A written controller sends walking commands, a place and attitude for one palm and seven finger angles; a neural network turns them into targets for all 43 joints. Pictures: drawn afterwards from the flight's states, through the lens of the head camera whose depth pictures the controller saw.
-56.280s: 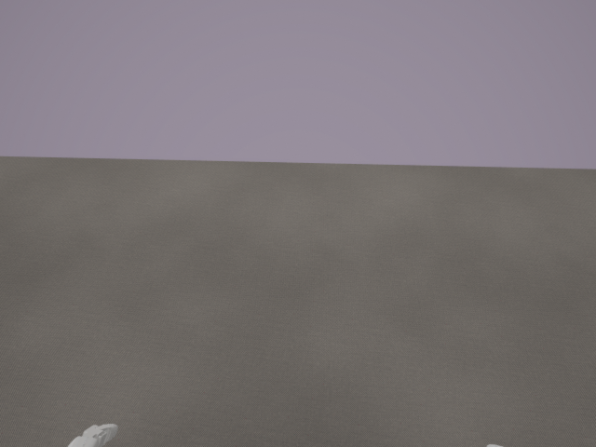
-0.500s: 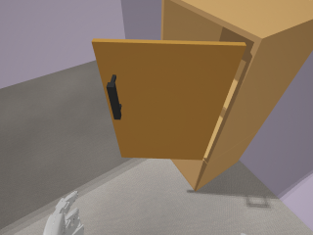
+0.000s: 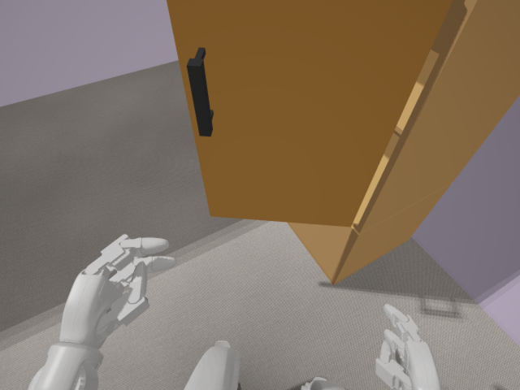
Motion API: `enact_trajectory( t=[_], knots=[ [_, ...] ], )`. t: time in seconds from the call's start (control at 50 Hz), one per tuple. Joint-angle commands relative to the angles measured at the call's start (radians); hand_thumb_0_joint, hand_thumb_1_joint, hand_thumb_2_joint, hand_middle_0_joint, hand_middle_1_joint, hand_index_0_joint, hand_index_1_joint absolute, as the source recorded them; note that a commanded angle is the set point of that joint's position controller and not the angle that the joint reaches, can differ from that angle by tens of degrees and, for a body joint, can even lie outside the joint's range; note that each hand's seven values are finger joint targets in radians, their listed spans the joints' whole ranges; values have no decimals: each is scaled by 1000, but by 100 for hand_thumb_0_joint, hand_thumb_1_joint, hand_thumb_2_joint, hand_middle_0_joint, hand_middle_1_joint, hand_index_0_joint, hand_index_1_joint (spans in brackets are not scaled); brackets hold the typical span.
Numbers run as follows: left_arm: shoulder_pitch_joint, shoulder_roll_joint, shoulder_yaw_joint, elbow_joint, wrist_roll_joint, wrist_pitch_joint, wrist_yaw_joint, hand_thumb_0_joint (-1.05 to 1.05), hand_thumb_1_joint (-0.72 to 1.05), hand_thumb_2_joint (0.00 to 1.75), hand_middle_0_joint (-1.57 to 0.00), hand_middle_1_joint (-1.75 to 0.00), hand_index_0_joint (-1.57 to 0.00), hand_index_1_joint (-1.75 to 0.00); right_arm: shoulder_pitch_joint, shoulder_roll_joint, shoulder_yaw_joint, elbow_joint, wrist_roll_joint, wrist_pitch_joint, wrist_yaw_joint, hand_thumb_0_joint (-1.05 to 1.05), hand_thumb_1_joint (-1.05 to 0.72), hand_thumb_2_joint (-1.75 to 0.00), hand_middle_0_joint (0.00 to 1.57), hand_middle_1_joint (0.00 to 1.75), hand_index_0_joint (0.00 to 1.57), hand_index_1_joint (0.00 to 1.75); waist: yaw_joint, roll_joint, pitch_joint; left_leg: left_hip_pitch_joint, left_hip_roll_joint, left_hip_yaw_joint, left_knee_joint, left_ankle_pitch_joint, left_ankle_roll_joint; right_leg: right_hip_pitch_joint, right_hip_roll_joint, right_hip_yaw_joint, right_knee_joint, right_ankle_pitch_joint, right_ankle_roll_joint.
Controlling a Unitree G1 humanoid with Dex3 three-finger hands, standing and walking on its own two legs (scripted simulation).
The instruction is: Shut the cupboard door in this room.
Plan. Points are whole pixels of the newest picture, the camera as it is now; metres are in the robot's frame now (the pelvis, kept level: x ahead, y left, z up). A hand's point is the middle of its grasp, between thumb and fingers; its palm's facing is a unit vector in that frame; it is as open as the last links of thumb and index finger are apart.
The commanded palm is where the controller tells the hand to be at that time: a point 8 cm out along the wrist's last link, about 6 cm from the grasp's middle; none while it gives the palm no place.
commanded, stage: raise the hand and make a fist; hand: left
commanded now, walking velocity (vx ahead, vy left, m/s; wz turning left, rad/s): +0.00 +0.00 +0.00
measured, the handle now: (203, 93) +0.55 +0.16 +0.15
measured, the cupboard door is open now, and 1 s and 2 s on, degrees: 55 55 55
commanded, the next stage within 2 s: bring the fist close to the handle in 1.28 s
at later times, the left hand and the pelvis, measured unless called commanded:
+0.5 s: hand (120, 273) +0.23 +0.20 +0.11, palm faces +0.02 -1.00 -0.04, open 3.2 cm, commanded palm +0.21 +0.25 +0.12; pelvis +0.02 +0.02 +0.03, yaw +0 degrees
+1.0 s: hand (115, 243) +0.25 +0.20 +0.15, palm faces +0.01 -1.00 -0.05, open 3.1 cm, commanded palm +0.23 +0.25 +0.15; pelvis +0.03 +0.01 +0.05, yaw +0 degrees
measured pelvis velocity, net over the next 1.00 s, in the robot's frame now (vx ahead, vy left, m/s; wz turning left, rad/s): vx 0.03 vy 0.01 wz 0.00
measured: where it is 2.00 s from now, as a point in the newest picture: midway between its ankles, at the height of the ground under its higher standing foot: outside the picture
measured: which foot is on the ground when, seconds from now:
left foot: down 0.00-1.00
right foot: down 0.00-1.00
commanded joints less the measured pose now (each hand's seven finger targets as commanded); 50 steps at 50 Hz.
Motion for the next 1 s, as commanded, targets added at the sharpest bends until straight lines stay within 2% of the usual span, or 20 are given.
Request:
enact_trajectory(
  t=[0.0, 0.06, 0.1, 0.12, 0.18, 0.26, 0.28, 0.3, 0.46, 0.5, 0.54, 0.56, 0.6, 0.62, 0.7, 0.72, 0.8, 0.86, 0.9, 0.98],
  knots=[
    [31, 147, 133, -180, -31, 71, 20, 0, 90, 90, -79, -94, -79, -94, -55, -131, -69, -180, 7, -37, -22, 0, -90, -90, 20, 30, 20, 30, 12, -13, -170, 294, -33, -3, -221, 24, 40, 55, -5, 134, -340, 47, 24],
    [29, 109, 122, -243, -33, 52, 68, 0, 90, 90, -84, -100, -84, -100, -52, -119, -66, -183, -1, -32, -14, 0, -90, -90, 20, 30, 20, 30, 4, -25, -162, 343, -30, -5, -249, 88, 37, 65, 1, 88, -314, 176, 25],
    [25, 119, 129, -251, -24, 17, 85, 0, 90, 90, -88, -104, -88, -104, -46, -123, -69, -168, -8, -35, -9, 0, -90, -90, 20, 30, 20, 30, 4, -24, -158, 353, -26, -11, -251, 120, 37, 62, 10, 67, -289, 229, 20],
    [35, 96, 103, -249, -23, 2, 84, 0, 90, 90, -90, -106, -90, -106, -37, -123, -68, -171, -10, -37, -4, 0, -90, -90, 20, 30, 20, 30, -6, -41, -154, 354, -29, -10, -252, 129, 36, 62, 7, 63, -284, 248, 22],
    [35, 82, 62, -259, -17, -29, 66, 0, 90, 90, -95, -112, -95, -112, -28, -136, -70, -167, -6, -45, 5, 0, -90, -90, 20, 30, 20, 30, -22, -8, -141, 377, -24, -12, -264, 101, 34, 31, 13, 54, -282, 222, 19],
    [32, 96, 49, -305, -9, -10, 56, 0, 90, 90, -102, -120, -102, -120, -19, -147, -70, -179, 0, -43, 3, 0, -90, -90, 20, 30, 20, 30, -23, 23, -160, 422, -22, -21, -297, 91, 35, 54, 14, 49, -296, 219, 15],
    [24, 102, 56, -309, -11, 0, 58, 0, 90, 90, -104, -122, -104, -122, -16, -147, -70, -181, 0, -40, 2, 0, -90, -90, 20, 30, 20, 30, -27, -2, -159, 429, -23, -22, -303, 94, 37, 63, 15, 46, -304, 231, 17],
    [24, 126, 83, -314, -9, 8, 65, 0, 90, 90, -106, -124, -106, -124, -16, -149, -71, -177, 1, -35, -1, 0, -90, -90, 20, 30, 20, 30, -15, 7, -161, 429, -24, -21, -306, 105, 38, 83, 19, 49, -306, 242, 15],
    [-30, 104, 64, -317, -10, 58, 75, 0, 90, 90, -121, -140, -121, -140, -24, -145, -50, -193, 9, -15, -1, 0, -90, -90, 20, 30, 20, 30, -24, 26, -105, 483, -20, -28, -373, 61, 31, 115, 22, 39, -358, 227, 14],
    [-54, 132, 84, -318, -11, 75, 67, 0, 90, 90, -124, -144, -124, -144, -21, -147, -44, -188, 8, -16, -1, 0, -90, -90, 20, 30, 20, 30, -19, 51, -107, 493, -24, -31, -386, 60, 33, 137, 23, 42, -374, 231, 11],
    [-64, 122, 75, -304, -18, 94, 55, 0, 90, 90, -128, -148, -128, -148, -24, -147, -39, -193, 12, -17, -1, 0, -90, -90, 20, 30, 20, 30, -26, 7, -88, 501, -23, -26, -395, 63, 34, 145, 22, 44, -398, 235, 15],
    [-71, 123, 74, -302, -21, 102, 48, 0, 90, 90, -130, -150, -130, -150, -27, -146, -37, -193, 12, -19, -1, 0, -90, -90, 20, 30, 20, 30, -23, 27, -82, 505, -25, -24, -402, 58, 33, 153, 21, 45, -404, 230, 15],
    [-87, 158, 111, -301, -22, 112, 44, 0, 90, 90, -130, -150, -130, -150, -31, -149, -35, -187, 11, -22, -1, 0, -90, -90, 20, 30, 20, 30, -10, 38, -84, 515, -28, -23, -409, 76, 34, 175, 22, 47, -414, 244, 12],
    [-88, 138, 93, -304, -24, 117, 41, 0, 90, 90, -130, -150, -130, -150, -30, -143, -29, -192, 12, -23, 0, 0, -90, -90, 20, 30, 20, 30, -14, 40, -87, 527, -29, -21, -417, 83, 34, 182, 19, 43, -419, 251, 12],
    [-115, 172, 142, -280, -39, 132, 37, 0, 90, 90, -130, -150, -130, -150, -33, -153, -31, -177, 12, -29, -2, 0, -90, -90, 20, 30, 20, 30, -12, -14, -82, 536, -31, -15, -424, 96, 35, 212, 19, 52, -446, 262, 17],
    [-129, 149, 121, -290, -43, 133, 32, 0, 90, 90, -130, -150, -130, -150, -40, -150, -27, -181, 14, -32, 0, 0, -90, -90, 20, 30, 20, 30, -16, -3, -85, 543, -36, -9, -425, 105, 35, 215, 13, 56, -451, 269, 19],
    [-153, 182, 149, -265, -49, 149, 21, 0, 90, 90, -130, -150, -130, -150, -44, -158, -27, -163, 17, -39, -3, 0, -90, -90, 20, 30, 20, 30, -13, -14, -63, 545, -37, -2, -429, 114, 36, 239, 7, 72, -480, 273, 22],
    [-185, 172, 141, -291, -56, 153, 14, 0, 90, 90, -130, -150, -130, -150, -51, -153, -25, -160, 20, -49, -3, 0, -90, -90, 20, 30, 20, 30, -9, 20, -86, 579, -41, 4, -443, 136, 36, 257, 1, 74, -489, 294, 23],
    [-147, 177, 157, -243, -59, 164, 13, 0, 90, 90, -130, -150, -130, -150, -47, -158, -29, -150, 19, -50, -4, 0, -90, -90, 20, 30, 20, 30, -7, -37, -58, 564, -41, 7, -438, 152, 38, 268, -1, 84, -502, 317, 28],
    [-157, 158, 141, -239, -58, 160, 9, 0, 90, 90, -130, -150, -130, -150, -54, -157, -32, -153, 20, -53, -1, 0, -90, -90, 20, 30, 20, 30, -9, -26, -42, 570, -43, 13, -453, 135, 35, 254, -4, 80, -506, 295, 31]
  ],
)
